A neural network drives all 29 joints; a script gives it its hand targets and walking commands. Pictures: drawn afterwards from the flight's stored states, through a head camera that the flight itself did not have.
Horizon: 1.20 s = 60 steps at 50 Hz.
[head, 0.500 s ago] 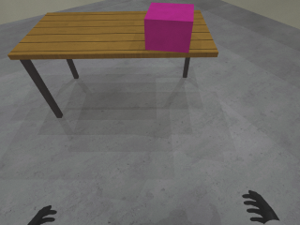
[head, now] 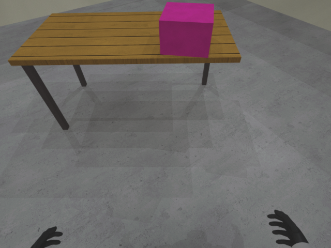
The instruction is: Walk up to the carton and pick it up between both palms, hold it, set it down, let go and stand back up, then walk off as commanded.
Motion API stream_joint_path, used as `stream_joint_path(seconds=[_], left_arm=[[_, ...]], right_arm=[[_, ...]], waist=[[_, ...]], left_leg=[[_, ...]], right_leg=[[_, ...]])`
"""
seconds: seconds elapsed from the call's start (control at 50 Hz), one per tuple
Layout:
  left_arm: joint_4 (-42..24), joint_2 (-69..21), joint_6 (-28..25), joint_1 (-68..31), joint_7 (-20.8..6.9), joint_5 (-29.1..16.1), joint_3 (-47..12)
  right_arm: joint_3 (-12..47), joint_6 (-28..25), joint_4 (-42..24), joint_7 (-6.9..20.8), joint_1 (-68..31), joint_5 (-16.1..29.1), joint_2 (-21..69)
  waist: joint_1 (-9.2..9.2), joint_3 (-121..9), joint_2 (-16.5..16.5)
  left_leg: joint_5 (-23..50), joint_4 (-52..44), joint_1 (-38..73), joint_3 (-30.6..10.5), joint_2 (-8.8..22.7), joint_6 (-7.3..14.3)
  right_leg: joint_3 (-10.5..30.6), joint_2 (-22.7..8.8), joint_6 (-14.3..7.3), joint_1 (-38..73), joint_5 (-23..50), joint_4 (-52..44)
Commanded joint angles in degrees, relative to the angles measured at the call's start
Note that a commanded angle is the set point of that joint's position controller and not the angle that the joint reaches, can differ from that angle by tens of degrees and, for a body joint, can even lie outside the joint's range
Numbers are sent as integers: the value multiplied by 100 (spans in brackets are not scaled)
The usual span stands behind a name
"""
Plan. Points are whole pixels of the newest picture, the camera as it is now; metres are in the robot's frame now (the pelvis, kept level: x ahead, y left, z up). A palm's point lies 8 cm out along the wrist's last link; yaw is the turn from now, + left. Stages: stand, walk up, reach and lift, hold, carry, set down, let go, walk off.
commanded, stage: stand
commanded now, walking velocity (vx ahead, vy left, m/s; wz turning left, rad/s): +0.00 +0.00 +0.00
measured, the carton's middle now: (187, 29) +1.17 -0.09 -0.03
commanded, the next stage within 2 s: none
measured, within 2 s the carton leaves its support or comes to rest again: neither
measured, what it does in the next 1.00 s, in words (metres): stands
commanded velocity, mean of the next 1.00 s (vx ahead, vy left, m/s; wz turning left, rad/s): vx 0.00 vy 0.00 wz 0.00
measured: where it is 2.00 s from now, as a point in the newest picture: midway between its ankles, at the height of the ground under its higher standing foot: outside the picture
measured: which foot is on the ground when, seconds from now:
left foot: down 0.00-1.00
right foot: down 0.00-1.00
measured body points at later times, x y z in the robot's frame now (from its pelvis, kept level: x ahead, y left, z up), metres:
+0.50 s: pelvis +0.00 +0.00 +0.00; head +0.00 -0.01 +0.45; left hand +0.11 +0.32 -0.08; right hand +0.16 -0.30 -0.09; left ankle +0.03 +0.12 -0.74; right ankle +0.02 -0.14 -0.74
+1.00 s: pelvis +0.00 +0.00 +0.00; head +0.01 -0.01 +0.45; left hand +0.11 +0.32 -0.08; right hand +0.16 -0.30 -0.09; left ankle +0.03 +0.12 -0.74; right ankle +0.02 -0.14 -0.74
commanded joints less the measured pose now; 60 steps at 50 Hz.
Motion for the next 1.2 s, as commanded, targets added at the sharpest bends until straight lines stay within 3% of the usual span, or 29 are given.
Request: stream_joint_path(seconds=[0.0,0.02,0.04,0.08,0.18,0.24,0.26,0.34,0.4,0.44,0.48,0.5,0.54,0.6,0.68,0.72,0.74,0.8,0.86,0.88,0.96,0.98,1.02,1.04,1.1,1.12,1.14,1.16,1.18], left_arm=[[19,972,-91,-392,-25,-20,133],[60,1038,-75,-226,-42,-38,150],[73,1013,-89,-262,-13,-20,138],[57,1038,-77,-302,-18,0,143],[108,1049,-25,-290,-14,-47,127],[116,1116,-78,-315,-13,-40,127],[116,994,-56,-293,14,-49,117],[118,1027,-75,-180,2,-73,137],[87,1023,-73,-240,6,-28,132],[149,1015,-67,-160,13,-36,141],[71,1063,-46,-232,-7,-61,136],[117,963,-59,-362,-19,-28,120],[151,1120,-59,-119,-30,-59,179],[92,999,-81,-226,-20,-25,143],[82,1000,-44,-269,4,-29,157],[128,1091,-53,-262,7,-52,168],[115,1025,-61,-185,34,-29,111],[156,1038,-45,-185,-9,-46,145],[67,976,-57,-241,-15,-24,110],[79,976,-62,-273,15,-29,90],[75,1065,-92,-198,-15,-49,133],[65,1070,-66,-187,6,-41,116],[95,989,-48,-173,7,-40,127],[112,1028,-45,-212,8,-86,98],[104,997,-78,-276,12,-33,83],[111,1090,-63,-239,12,-18,115],[104,963,-76,-323,-5,-22,81],[93,1089,-87,-318,7,-24,112],[36,1072,-110,-258,2,-73,97]], right_arm=[[-363,-143,217,56,-392,-161,-1044],[-377,-140,223,39,-355,-132,-1050],[-389,-110,205,38,-411,-150,-1037],[-383,-148,197,61,-237,-136,-1031],[-384,-131,236,54,-331,-111,-1035],[-350,-94,271,32,-387,-134,-1024],[-402,-122,225,68,-263,-140,-1014],[-360,-142,281,66,-216,-116,-1001],[-362,-125,238,87,-394,-128,-1077],[-317,-154,269,60,-254,-117,-894],[-369,-149,245,50,-353,-113,-1073],[-359,-170,262,55,-393,-165,-932],[-351,-139,276,41,-370,-129,-1099],[-351,-153,235,21,-361,-153,-1025],[-341,-123,255,26,-372,-168,-999],[-344,-94,292,37,-299,-111,-971],[-391,-120,277,19,-249,-97,-1050],[-377,-148,227,42,-335,-122,-1031],[-372,-147,228,52,-289,-138,-1009],[-402,-150,228,65,-289,-145,-1028],[-365,-118,252,64,-291,-136,-1063],[-385,-123,270,48,-305,-136,-1098],[-344,-118,294,39,-331,-136,-980],[-368,-120,262,34,-258,-108,-1086],[-372,-122,275,51,-352,-141,-1060],[-371,-122,272,58,-241,-88,-965],[-347,-123,250,45,-283,-123,-1004],[-352,-109,265,27,-216,-77,-948],[-324,-131,292,54,-282,-135,-1001]], waist=[[-55,-647,72],[47,-441,98],[-18,-547,145],[-68,-587,-257],[-63,-457,141],[-23,-465,-89],[-110,-531,121],[-32,-704,-105],[4,-538,151],[-57,-562,-113],[-43,-373,139],[-6,-549,-5],[54,-479,167],[-9,-541,-42],[0,-457,105],[-23,-594,-158],[-126,-636,-74],[-20,-413,96],[-21,-565,137],[-83,-521,-45],[-30,-695,157],[5,-559,-33],[16,-656,94],[-8,-355,-163],[-25,-582,45],[-75,-728,-221],[-26,-588,-9],[-105,-761,-164],[30,-573,19]], left_leg=[[-56,-774,580,-593,740,226],[-81,-721,385,-568,730,228],[-123,-706,558,-503,679,170],[74,-689,569,-501,705,191],[-332,-858,406,-635,781,210],[-126,-812,400,-589,763,229],[-201,-756,550,-535,722,228],[-25,-685,614,-497,680,198],[-341,-803,442,-575,736,182],[-272,-847,509,-599,730,230],[-333,-858,433,-535,717,193],[-212,-817,564,-542,725,180],[-289,-859,469,-633,811,200],[-195,-833,436,-664,757,209],[-101,-708,378,-562,709,222],[19,-705,597,-512,704,221],[-100,-725,700,-565,734,225],[-428,-755,404,-661,761,239],[-211,-736,432,-559,718,222],[-272,-726,552,-573,716,200],[229,-679,612,-510,757,193],[118,-651,492,-527,726,200],[-91,-722,495,-547,732,215],[-77,-690,411,-494,687,208],[89,-625,542,-515,704,222],[105,-621,574,-531,719,215],[188,-569,600,-448,709,208],[222,-584,669,-452,688,220],[204,-633,528,-505,690,235]], right_leg=[[241,-440,-380,6,430,-499],[236,-437,-387,67,444,-547],[287,-469,-379,26,540,-556],[285,-477,-413,69,575,-564],[283,-452,-407,69,397,-549],[241,-455,-393,104,474,-537],[339,-499,-413,53,554,-589],[282,-467,-432,171,566,-489],[218,-448,-390,69,459,-486],[276,-476,-469,122,495,-509],[285,-459,-408,-132,276,-506],[268,-422,-414,-17,180,-555],[280,-433,-386,15,249,-472],[187,-405,-408,113,388,-437],[204,-467,-408,106,548,-531],[364,-534,-436,58,532,-596],[340,-538,-458,9,510,-603],[304,-486,-448,0,282,-591],[237,-461,-374,170,393,-581],[307,-507,-431,-25,351,-611],[332,-502,-362,101,596,-519],[310,-444,-366,61,627,-545],[239,-454,-408,228,482,-561],[288,-477,-406,2,461,-598],[288,-487,-384,77,526,-580],[245,-493,-391,186,621,-534],[324,-541,-414,90,587,-649],[317,-556,-405,157,650,-593],[369,-521,-366,112,596,-619]])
